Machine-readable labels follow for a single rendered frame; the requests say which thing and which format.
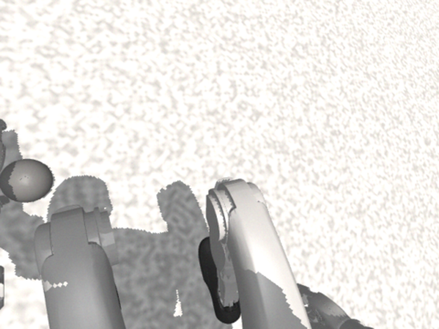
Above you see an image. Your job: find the ball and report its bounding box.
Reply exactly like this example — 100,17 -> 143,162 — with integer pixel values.
0,159 -> 53,203

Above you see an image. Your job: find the right robot hand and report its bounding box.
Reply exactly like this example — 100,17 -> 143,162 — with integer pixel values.
297,283 -> 350,329

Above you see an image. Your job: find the right robot foot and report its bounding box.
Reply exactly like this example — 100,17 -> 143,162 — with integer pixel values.
198,236 -> 241,324

